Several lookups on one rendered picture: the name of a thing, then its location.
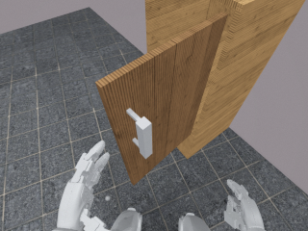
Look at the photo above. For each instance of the handle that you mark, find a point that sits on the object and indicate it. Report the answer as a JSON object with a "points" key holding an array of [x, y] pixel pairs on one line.
{"points": [[144, 134]]}

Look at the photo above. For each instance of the robot thigh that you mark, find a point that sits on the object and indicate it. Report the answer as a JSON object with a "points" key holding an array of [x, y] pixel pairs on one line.
{"points": [[128, 220], [192, 223]]}

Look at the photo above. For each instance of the robot left thigh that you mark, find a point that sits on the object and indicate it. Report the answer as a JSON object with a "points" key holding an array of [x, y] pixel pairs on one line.
{"points": [[128, 220]]}

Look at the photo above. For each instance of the left robot hand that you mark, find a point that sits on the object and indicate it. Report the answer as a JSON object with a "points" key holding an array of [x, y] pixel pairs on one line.
{"points": [[78, 192]]}

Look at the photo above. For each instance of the robot right thigh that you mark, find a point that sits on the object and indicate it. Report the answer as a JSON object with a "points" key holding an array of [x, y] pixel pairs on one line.
{"points": [[192, 223]]}

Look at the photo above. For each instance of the cupboard door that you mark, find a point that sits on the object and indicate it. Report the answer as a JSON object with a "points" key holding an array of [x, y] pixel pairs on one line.
{"points": [[166, 86]]}

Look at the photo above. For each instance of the right robot hand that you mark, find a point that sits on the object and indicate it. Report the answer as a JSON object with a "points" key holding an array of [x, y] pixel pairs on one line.
{"points": [[246, 214]]}

